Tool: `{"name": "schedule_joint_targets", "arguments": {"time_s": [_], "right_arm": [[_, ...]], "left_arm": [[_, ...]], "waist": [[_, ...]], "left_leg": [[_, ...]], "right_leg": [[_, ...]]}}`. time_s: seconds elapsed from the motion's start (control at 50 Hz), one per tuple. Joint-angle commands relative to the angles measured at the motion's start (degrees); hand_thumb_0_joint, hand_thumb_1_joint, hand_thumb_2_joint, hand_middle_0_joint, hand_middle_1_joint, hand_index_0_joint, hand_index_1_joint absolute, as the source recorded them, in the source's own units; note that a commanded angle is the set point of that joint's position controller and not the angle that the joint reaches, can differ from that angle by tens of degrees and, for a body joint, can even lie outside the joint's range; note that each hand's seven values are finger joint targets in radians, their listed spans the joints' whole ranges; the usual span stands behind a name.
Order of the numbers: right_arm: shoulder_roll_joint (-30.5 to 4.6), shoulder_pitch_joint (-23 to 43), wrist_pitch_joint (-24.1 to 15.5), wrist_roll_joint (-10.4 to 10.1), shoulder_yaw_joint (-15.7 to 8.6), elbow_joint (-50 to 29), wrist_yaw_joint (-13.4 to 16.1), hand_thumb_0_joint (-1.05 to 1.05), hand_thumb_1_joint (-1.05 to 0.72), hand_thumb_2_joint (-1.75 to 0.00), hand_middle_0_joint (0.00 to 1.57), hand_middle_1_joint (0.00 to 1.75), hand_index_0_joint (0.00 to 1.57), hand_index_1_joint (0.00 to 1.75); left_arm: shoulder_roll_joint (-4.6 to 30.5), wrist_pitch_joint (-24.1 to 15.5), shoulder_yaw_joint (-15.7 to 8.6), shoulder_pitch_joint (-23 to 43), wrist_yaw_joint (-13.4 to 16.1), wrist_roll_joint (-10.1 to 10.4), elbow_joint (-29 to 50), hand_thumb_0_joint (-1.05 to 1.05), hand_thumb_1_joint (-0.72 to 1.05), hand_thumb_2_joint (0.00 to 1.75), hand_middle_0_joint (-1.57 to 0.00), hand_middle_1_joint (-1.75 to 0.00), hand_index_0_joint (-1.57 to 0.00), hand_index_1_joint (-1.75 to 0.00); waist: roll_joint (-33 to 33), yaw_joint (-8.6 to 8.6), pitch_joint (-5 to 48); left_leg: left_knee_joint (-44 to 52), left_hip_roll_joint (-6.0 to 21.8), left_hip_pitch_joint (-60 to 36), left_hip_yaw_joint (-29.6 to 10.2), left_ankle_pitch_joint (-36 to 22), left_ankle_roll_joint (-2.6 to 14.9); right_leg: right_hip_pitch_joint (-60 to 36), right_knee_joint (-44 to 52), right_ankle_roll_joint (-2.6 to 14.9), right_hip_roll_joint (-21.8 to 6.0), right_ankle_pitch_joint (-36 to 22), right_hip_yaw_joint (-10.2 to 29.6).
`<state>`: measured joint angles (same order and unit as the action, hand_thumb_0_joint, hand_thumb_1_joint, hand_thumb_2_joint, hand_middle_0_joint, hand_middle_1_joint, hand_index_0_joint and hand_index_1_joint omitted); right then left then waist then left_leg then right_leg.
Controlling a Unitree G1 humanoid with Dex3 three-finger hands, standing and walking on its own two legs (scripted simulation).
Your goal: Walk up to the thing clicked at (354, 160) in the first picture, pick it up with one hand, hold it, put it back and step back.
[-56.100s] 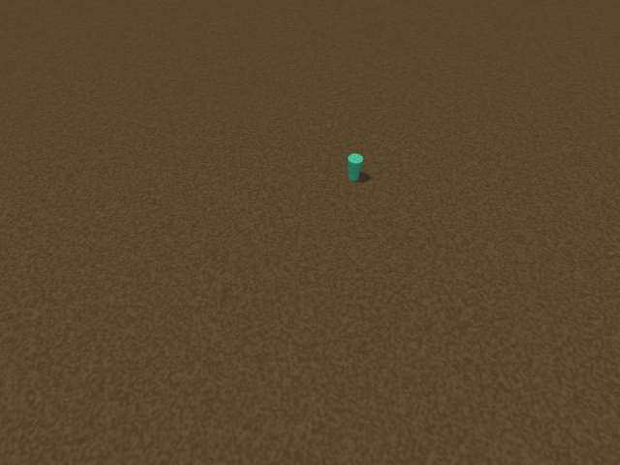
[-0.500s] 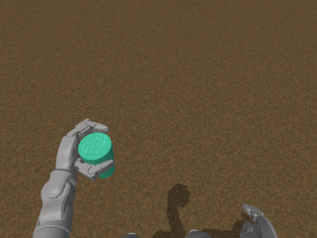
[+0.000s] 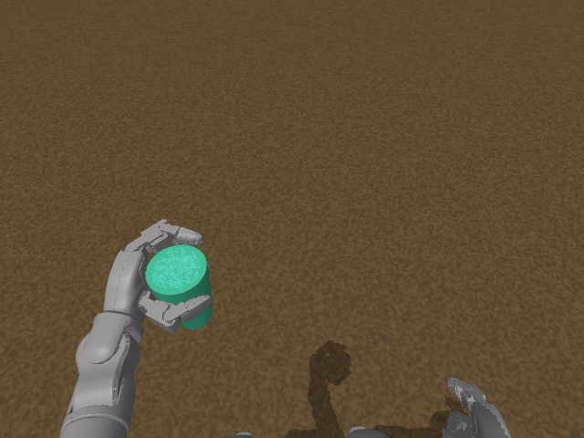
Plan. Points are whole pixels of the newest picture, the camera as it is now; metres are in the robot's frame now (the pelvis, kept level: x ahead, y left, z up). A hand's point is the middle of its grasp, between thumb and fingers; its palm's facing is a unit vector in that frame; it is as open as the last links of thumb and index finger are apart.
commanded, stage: hold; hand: left
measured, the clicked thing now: (186, 293) +0.31 +0.16 +0.02
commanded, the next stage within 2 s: crouch in 1.72 s
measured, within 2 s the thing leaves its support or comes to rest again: neither
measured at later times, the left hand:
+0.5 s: hand (184, 278) +0.32 +0.15 +0.05, palm faces -0.13 -0.99 +0.00, open 10.0 cm
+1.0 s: hand (185, 276) +0.32 +0.15 +0.05, palm faces -0.13 -0.99 +0.00, open 10.0 cm
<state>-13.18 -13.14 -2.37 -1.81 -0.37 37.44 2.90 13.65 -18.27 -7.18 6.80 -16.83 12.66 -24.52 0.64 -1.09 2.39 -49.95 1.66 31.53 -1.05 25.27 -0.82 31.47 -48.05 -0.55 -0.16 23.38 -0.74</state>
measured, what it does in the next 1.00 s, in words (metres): stands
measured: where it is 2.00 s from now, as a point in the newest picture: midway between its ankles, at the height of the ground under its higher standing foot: outside the picture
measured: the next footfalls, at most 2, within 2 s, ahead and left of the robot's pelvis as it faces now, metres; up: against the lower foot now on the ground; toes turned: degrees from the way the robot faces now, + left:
none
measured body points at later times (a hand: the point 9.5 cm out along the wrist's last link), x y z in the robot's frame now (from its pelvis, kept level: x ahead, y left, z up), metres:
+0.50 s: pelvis +0.00 -0.01 +0.00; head +0.03 +0.00 +0.45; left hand +0.32 +0.21 +0.05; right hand +0.13 -0.26 -0.10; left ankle +0.00 +0.13 -0.70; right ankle +0.01 -0.13 -0.70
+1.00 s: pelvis +0.00 +0.00 +0.00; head +0.04 +0.00 +0.45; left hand +0.32 +0.21 +0.05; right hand +0.13 -0.26 -0.11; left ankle +0.00 +0.13 -0.70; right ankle +0.01 -0.13 -0.70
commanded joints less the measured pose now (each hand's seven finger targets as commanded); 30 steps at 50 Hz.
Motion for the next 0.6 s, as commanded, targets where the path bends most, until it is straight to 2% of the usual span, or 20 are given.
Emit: {"name": "schedule_joint_targets", "arguments": {"time_s": [0.0,0.04,0.06,0.08,0.1,0.16,0.18,0.22,0.24,0.26,0.28,0.36,0.42,0.44,0.48,0.5,0.52,0.54,0.56,0.58], "right_arm": [[-7.88,1.70,-2.79,0.03,-2.55,-7.32,0.76,0.00,-0.91,-0.90,0.20,0.30,0.20,0.30],[-7.98,1.23,-2.71,0.09,-2.68,-6.97,0.87,0.00,-0.91,-0.90,0.20,0.30,0.20,0.30],[-7.98,1.41,-2.78,0.02,-2.56,-6.86,0.76,0.00,-0.91,-0.90,0.20,0.30,0.20,0.30],[-8.30,1.38,-2.77,-0.02,-2.85,-7.21,0.66,0.00,-0.91,-0.90,0.20,0.30,0.20,0.30],[-8.31,1.03,-2.50,0.03,-2.85,-6.44,0.61,0.00,-0.91,-0.90,0.20,0.30,0.20,0.30],[-8.34,1.52,-2.54,-0.03,-3.07,-7.13,0.20,0.00,-0.91,-0.90,0.20,0.30,0.20,0.30],[-8.13,1.66,-2.54,0.00,-2.88,-7.30,0.25,0.00,-0.91,-0.90,0.20,0.30,0.20,0.30],[-8.36,1.36,-2.71,-0.02,-3.05,-7.47,0.34,0.00,-0.91,-0.90,0.20,0.30,0.20,0.30],[-8.11,1.53,-2.70,0.09,-2.66,-7.44,0.31,0.00,-0.91,-0.90,0.20,0.30,0.20,0.30],[-8.12,1.33,-2.75,0.09,-2.69,-7.61,0.35,0.00,-0.91,-0.90,0.20,0.30,0.20,0.30],[-8.02,1.60,-2.83,0.08,-2.60,-7.58,0.53,0.00,-0.91,-0.90,0.20,0.30,0.20,0.30],[-8.16,1.54,-2.98,0.03,-2.73,-6.91,0.75,0.00,-0.91,-0.90,0.20,0.30,0.20,0.30],[-7.94,1.63,-2.80,-0.01,-2.62,-6.88,0.43,0.00,-0.90,-0.90,0.20,0.30,0.20,0.30],[-8.12,1.39,-2.75,0.12,-2.80,-6.82,0.59,0.00,-0.91,-0.90,0.20,0.30,0.20,0.30],[-8.21,1.92,-2.87,0.07,-2.64,-6.91,0.75,0.00,-0.90,-0.90,0.20,0.30,0.20,0.30],[-7.94,1.93,-2.87,0.14,-2.58,-6.82,0.80,0.00,-0.90,-0.90,0.20,0.30,0.20,0.30],[-7.88,1.76,-2.91,0.18,-2.48,-6.63,0.86,0.00,-0.90,-0.90,0.20,0.30,0.20,0.30],[-7.66,2.21,-3.03,0.19,-2.38,-6.77,0.94,0.00,-0.90,-0.90,0.20,0.30,0.20,0.30],[-7.83,2.07,-3.09,0.16,-2.34,-6.72,0.88,0.00,-0.90,-0.90,0.20,0.30,0.20,0.30],[-7.78,2.11,-3.14,0.08,-2.40,-6.86,0.87,0.00,-0.90,-0.90,0.20,0.30,0.20,0.30]], "left_arm": [[7.45,-4.67,-3.68,17.00,0.15,1.53,13.35,0.00,0.12,1.13,-1.21,-1.33,-1.22,-1.34],[8.03,-4.61,-4.31,18.23,0.29,1.72,14.78,0.00,0.12,1.13,-1.21,-1.32,-1.21,-1.33],[5.72,-4.08,-2.50,16.86,0.20,1.69,11.31,0.00,0.12,1.14,-1.21,-1.33,-1.21,-1.34],[6.56,-4.04,-2.98,17.49,0.25,1.49,12.86,0.00,0.10,1.13,-1.21,-1.33,-1.22,-1.34],[7.31,-3.90,-4.39,16.26,0.21,1.45,9.20,0.00,0.10,1.13,-1.21,-1.33,-1.22,-1.34],[7.27,-4.23,-4.20,15.56,-0.15,1.23,10.06,0.00,0.13,1.13,-1.23,-1.34,-1.24,-1.34],[7.18,-4.45,-3.34,16.95,-0.53,1.32,11.62,0.00,0.14,1.14,-1.23,-1.35,-1.25,-1.35],[8.05,-4.74,-4.56,17.23,-0.49,1.71,13.11,0.00,0.13,1.13,-1.24,-1.35,-1.25,-1.35],[7.70,-4.79,-4.05,17.90,-0.60,1.79,12.23,0.00,0.14,1.13,-1.23,-1.35,-1.24,-1.34],[8.65,-5.09,-4.72,19.07,-0.46,2.01,15.31,0.00,0.13,1.13,-1.22,-1.34,-1.24,-1.34],[6.88,-4.70,-3.03,18.54,-0.29,1.65,13.16,0.00,0.13,1.12,-1.22,-1.34,-1.23,-1.33],[7.74,-4.67,-4.72,17.34,0.08,1.68,11.21,0.00,0.09,1.10,-1.19,-1.30,-1.19,-1.31],[6.91,-4.79,-3.58,16.88,-0.35,1.62,11.59,0.00,0.10,1.13,-1.21,-1.33,-1.22,-1.34],[7.83,-4.75,-4.43,17.25,-0.48,1.69,11.88,0.00,0.11,1.12,-1.21,-1.33,-1.22,-1.33],[6.38,-4.33,-2.84,16.87,-0.66,1.35,8.72,0.00,0.14,1.12,-1.23,-1.33,-1.23,-1.33],[8.24,-4.95,-4.23,19.13,-0.59,1.60,12.67,0.00,0.13,1.13,-1.22,-1.33,-1.23,-1.33],[8.53,-4.83,-5.17,18.04,-0.41,1.47,9.98,0.00,0.14,1.13,-1.22,-1.33,-1.22,-1.33],[7.54,-4.90,-3.92,19.02,-0.41,1.43,11.12,0.00,0.13,1.12,-1.22,-1.33,-1.23,-1.33],[6.91,-4.83,-3.96,18.56,-0.39,1.72,9.38,0.00,0.13,1.12,-1.23,-1.33,-1.23,-1.34],[8.17,-5.47,-4.90,19.84,-0.28,1.89,13.70,0.00,0.14,1.13,-1.23,-1.34,-1.24,-1.34]], "waist": [[0.98,-0.37,15.97],[0.88,-0.29,17.55],[0.16,-1.19,15.29],[0.53,-0.66,15.30],[-0.17,-0.66,13.91],[0.88,0.05,13.65],[1.92,-0.15,14.93],[1.10,0.12,17.26],[1.35,-0.04,16.07],[2.02,0.24,18.90],[0.46,-0.50,17.71],[-0.18,-0.43,16.07],[0.60,-0.12,14.16],[0.71,-0.11,16.47],[-1.30,-0.86,12.80],[0.04,-0.08,15.24],[-0.41,-0.31,15.21],[-0.74,-0.28,15.26],[-1.50,-0.68,13.71],[0.92,0.17,15.76]], "left_leg": [[6.69,-1.11,-8.05,0.52,-16.63,1.05],[6.58,-1.11,-8.54,0.63,-17.28,1.19],[6.69,-0.95,-8.29,0.56,-17.17,1.18],[6.98,-1.00,-7.91,0.53,-16.72,1.09],[6.92,-0.87,-6.54,0.26,-15.97,1.09],[7.95,-0.79,-6.23,-0.02,-14.43,0.77],[7.62,-1.03,-6.93,0.37,-14.39,0.88],[7.36,-1.03,-7.93,0.36,-15.37,0.94],[7.23,-1.17,-7.19,0.53,-14.83,0.95],[6.95,-1.22,-8.60,0.73,-15.83,1.00],[7.05,-1.27,-8.27,0.75,-15.51,1.10],[6.67,-1.13,-7.79,0.91,-16.20,1.36],[7.26,-1.28,-6.59,0.97,-13.67,1.23],[7.11,-1.28,-7.81,0.99,-14.50,1.28],[7.32,-1.43,-6.26,1.23,-12.34,1.44],[7.20,-1.65,-6.47,1.47,-12.05,1.46],[6.89,-1.74,-6.21,1.56,-12.45,1.55],[7.14,-1.78,-6.15,1.66,-11.93,1.58],[7.17,-1.48,-5.99,1.45,-11.35,1.59],[7.40,-1.71,-7.15,1.68,-11.81,1.38]], "right_leg": [[-7.16,6.23,1.13,0.82,-17.04,-0.84],[-8.07,6.49,0.99,0.69,-18.00,-0.72],[-6.74,6.37,1.04,0.85,-17.65,-0.87],[-6.79,6.36,1.20,0.80,-17.18,-0.97],[-5.96,6.21,1.28,0.89,-16.01,-1.07],[-5.73,6.07,1.58,0.97,-14.18,-1.42],[-6.02,6.35,1.50,0.86,-14.39,-1.14],[-7.44,6.24,1.38,0.84,-15.49,-0.96],[-7.26,6.36,1.36,0.80,-15.32,-0.80],[-8.48,6.43,1.27,0.67,-16.48,-0.54],[-8.20,6.74,1.12,0.75,-16.49,-0.65],[-7.06,6.84,0.93,0.63,-17.18,-0.65],[-6.25,7.16,1.18,0.55,-14.69,-0.67],[-7.21,7.30,1.06,0.58,-15.50,-0.51],[-6.03,7.93,0.95,0.53,-14.07,-0.29],[-7.46,8.17,0.87,0.22,-14.02,0.05],[-7.58,8.15,0.75,0.19,-14.73,0.16],[-7.49,8.41,0.76,0.13,-14.31,0.16],[-6.24,8.13,0.80,0.36,-13.51,0.05],[-7.19,8.25,0.95,0.25,-13.57,-0.01]]}}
